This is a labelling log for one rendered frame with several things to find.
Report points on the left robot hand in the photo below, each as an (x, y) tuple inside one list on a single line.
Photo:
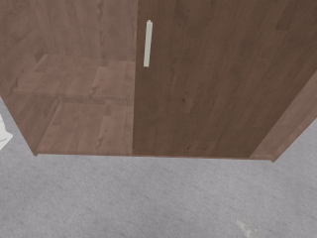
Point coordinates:
[(5, 137)]

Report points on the handle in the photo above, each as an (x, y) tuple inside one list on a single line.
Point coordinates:
[(148, 41)]

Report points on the wardrobe door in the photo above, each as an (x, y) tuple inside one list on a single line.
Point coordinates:
[(221, 73), (302, 105)]

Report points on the right robot hand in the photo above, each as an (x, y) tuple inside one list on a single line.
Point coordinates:
[(248, 228)]

